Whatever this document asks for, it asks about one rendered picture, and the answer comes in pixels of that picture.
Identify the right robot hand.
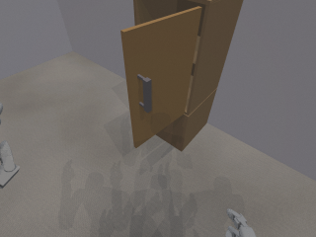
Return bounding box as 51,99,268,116
225,208,257,237

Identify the handle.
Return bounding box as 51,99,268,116
137,74,152,113

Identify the left robot hand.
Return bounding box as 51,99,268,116
0,102,20,189

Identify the cupboard door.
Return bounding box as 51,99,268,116
120,6,202,148

